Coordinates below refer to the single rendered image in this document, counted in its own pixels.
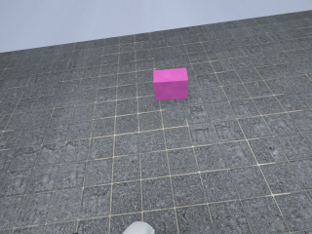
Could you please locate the robot left thigh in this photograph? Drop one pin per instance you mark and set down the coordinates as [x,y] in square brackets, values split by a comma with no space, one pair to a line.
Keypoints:
[139,227]

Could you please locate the carton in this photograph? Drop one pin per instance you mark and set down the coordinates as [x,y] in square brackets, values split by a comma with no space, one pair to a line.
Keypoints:
[170,84]

